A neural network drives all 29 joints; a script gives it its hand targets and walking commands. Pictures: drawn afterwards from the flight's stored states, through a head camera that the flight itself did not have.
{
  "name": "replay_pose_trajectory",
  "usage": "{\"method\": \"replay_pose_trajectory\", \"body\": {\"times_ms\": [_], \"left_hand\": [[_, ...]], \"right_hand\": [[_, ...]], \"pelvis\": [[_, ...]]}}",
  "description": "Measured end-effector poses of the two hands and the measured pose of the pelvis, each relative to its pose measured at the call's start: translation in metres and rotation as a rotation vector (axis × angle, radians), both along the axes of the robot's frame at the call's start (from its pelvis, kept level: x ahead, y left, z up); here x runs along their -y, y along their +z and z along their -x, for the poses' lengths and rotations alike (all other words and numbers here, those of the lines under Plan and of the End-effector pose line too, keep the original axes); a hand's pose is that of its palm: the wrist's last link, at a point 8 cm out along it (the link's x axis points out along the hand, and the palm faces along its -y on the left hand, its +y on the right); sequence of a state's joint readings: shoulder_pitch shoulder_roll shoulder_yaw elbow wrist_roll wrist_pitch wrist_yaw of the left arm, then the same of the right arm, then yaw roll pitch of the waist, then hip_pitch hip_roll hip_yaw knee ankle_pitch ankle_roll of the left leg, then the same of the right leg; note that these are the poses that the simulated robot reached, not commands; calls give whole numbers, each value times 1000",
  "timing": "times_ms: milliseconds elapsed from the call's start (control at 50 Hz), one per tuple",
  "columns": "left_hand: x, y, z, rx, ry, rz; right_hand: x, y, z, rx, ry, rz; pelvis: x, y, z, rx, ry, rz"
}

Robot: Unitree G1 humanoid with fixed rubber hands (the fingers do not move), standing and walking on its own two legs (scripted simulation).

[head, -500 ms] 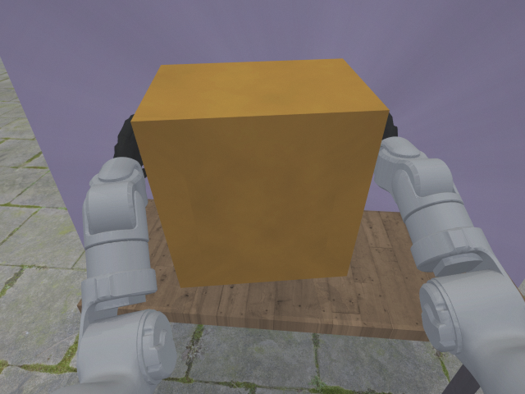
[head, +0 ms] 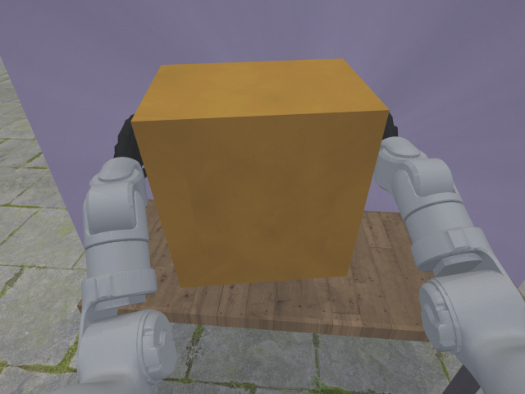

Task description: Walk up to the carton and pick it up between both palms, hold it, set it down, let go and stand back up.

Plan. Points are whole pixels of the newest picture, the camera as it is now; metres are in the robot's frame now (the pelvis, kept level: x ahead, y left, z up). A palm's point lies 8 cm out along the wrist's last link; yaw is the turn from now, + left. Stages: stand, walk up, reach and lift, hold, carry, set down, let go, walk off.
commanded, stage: hold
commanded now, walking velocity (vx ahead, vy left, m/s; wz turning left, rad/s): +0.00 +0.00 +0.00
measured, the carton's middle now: (259, 176) +0.38 +0.00 +0.22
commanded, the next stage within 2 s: set down in 0.60 s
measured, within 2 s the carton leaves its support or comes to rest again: neither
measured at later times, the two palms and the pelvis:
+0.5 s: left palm (130, 165) +0.36 +0.18 +0.26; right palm (382, 147) +0.36 -0.18 +0.27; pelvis +0.00 +0.00 +0.00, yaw +0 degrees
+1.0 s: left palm (120, 151) +0.37 +0.20 +0.27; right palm (371, 139) +0.38 -0.17 +0.28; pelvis +0.00 +0.00 +0.00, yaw +1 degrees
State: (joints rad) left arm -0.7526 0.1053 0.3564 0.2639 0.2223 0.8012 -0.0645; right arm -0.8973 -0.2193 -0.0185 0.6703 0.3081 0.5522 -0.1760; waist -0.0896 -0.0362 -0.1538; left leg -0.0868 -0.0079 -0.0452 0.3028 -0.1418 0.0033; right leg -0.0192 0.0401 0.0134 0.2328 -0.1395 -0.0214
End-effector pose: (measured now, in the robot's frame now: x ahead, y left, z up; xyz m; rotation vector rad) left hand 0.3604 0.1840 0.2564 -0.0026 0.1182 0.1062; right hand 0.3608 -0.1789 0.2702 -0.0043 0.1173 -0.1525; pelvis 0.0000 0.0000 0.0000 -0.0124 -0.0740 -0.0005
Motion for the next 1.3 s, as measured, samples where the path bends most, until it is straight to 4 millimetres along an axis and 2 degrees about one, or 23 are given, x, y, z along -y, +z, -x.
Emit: {"method": "replay_pose_trajectory", "body": {"times_ms": [640, 900, 1000, 1200, 1300], "left_hand": [[-1, 1, 0, 0, 3, 3], [-9, 28, -7, 111, 12, 16], [-13, 16, -14, 111, 8, 1], [-11, -29, -22, 96, 0, -28], [-4, -36, -24, 105, -10, -43]], "right_hand": [[-1, 0, -1, -2, 3, 5], [-8, 22, -10, 121, 8, -9], [-12, 6, -15, 138, 6, 0], [-11, -52, -21, 134, -1, 19], [-4, -64, -19, 147, -11, 23]], "pelvis": [[0, 0, 0, 0, 1, 0], [2, 0, 0, 37, 7, -3], [2, 0, -3, 65, 16, -6], [0, -2, -9, 79, 31, -3], [-1, -2, -10, 73, 31, -2]]}}
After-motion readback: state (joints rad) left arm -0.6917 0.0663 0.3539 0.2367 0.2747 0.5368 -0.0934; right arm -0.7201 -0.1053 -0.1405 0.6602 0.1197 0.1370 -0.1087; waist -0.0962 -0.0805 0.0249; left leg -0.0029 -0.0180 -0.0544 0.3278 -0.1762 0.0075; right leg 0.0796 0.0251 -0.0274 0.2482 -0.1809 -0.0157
